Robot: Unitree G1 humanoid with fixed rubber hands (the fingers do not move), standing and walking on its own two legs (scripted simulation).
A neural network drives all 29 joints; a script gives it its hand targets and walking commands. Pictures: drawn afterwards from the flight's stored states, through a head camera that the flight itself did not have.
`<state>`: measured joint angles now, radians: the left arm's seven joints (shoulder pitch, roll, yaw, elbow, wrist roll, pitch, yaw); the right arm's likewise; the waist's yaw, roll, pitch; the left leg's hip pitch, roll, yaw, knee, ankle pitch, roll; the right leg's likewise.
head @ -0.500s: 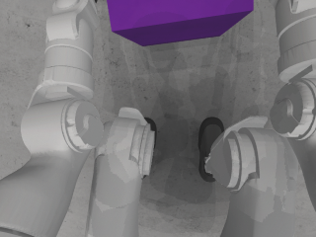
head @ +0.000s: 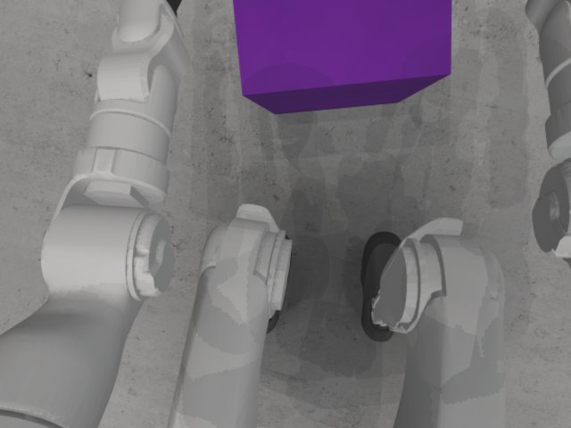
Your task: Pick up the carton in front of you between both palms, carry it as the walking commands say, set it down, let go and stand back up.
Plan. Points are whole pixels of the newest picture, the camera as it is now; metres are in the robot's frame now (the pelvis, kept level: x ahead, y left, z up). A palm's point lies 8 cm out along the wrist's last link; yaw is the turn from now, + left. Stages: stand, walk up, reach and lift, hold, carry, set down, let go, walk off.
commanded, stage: set down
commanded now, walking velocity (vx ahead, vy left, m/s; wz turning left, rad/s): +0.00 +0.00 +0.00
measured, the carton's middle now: (334, 20) +0.56 +0.00 -0.26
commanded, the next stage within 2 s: let go in 0.82 s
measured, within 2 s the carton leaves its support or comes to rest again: neither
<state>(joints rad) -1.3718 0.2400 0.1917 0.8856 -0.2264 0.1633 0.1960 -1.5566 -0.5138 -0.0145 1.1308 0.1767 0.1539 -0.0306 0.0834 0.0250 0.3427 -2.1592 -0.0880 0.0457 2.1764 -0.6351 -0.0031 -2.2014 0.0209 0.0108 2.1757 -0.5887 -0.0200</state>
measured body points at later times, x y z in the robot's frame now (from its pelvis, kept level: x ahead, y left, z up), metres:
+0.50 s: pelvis +0.01 -0.01 +0.13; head +0.35 -0.03 +0.42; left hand +0.55 +0.19 +0.03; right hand +0.61 -0.20 +0.02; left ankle +0.10 +0.11 -0.35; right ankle +0.11 -0.11 -0.35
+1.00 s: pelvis +0.04 -0.01 +0.27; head +0.35 -0.03 +0.60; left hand +0.53 +0.19 +0.16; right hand +0.58 -0.22 +0.16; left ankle +0.10 +0.11 -0.35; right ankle +0.11 -0.11 -0.35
